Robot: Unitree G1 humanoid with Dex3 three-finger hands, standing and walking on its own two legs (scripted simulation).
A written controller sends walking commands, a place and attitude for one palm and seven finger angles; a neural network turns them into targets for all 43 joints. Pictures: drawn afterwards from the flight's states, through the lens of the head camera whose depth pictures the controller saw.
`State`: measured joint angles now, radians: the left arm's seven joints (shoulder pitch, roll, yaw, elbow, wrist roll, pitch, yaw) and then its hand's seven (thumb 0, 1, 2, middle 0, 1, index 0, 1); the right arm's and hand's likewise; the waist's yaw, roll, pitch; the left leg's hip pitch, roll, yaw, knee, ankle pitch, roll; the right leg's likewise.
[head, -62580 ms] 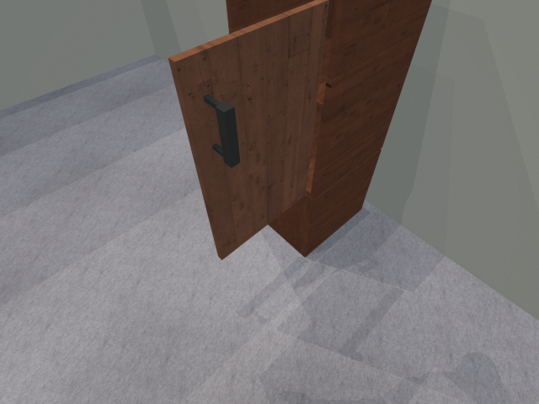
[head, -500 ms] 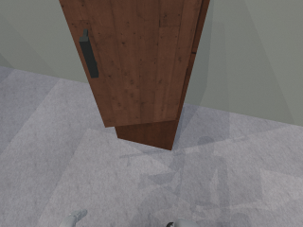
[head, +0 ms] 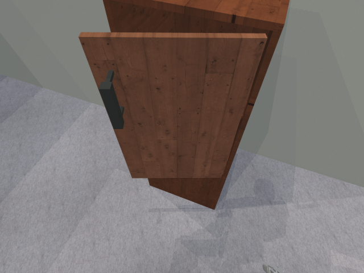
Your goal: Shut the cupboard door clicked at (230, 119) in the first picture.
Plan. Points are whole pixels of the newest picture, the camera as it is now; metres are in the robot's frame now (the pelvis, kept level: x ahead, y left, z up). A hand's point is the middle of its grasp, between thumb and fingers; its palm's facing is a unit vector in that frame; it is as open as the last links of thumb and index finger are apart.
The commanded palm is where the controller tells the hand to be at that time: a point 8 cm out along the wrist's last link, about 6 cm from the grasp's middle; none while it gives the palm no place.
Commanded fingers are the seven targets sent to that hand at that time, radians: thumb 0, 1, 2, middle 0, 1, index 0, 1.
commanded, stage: come to a stop and stand still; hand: left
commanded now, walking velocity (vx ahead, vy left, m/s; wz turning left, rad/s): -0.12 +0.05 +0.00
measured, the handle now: (114, 100) +0.45 +0.20 +0.11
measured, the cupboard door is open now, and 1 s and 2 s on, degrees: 22 22 22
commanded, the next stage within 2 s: look again from close up in 1.02 s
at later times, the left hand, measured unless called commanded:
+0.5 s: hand out of the picture +0.01 +0.20 -0.18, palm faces +0.00 -0.97 -0.23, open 7.3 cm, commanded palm none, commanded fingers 0.00 0.90 0.90 -0.20 -0.30 -0.20 -0.30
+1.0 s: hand out of the picture -0.06 +0.28 -0.17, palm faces -0.05 -0.97 -0.23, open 7.3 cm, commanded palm none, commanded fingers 0.00 0.90 0.90 -0.20 -0.30 -0.20 -0.30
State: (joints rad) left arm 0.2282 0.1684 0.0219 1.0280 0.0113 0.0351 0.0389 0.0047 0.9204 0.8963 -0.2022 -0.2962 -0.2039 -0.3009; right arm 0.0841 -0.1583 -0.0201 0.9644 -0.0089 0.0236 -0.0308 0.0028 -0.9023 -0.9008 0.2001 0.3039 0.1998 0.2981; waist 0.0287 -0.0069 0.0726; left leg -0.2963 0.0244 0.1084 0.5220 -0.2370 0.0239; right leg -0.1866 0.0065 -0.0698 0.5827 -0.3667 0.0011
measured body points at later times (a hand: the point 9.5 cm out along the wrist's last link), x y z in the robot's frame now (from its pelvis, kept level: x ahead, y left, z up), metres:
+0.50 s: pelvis -0.02 +0.02 -0.01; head +0.00 +0.03 +0.44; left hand +0.01 +0.25 -0.16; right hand +0.02 -0.22 -0.15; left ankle -0.04 +0.14 -0.73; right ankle -0.07 -0.09 -0.73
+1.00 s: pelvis -0.06 +0.09 +0.00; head -0.04 +0.09 +0.45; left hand -0.06 +0.33 -0.15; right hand -0.05 -0.15 -0.15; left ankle -0.04 +0.14 -0.73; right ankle -0.07 -0.08 -0.73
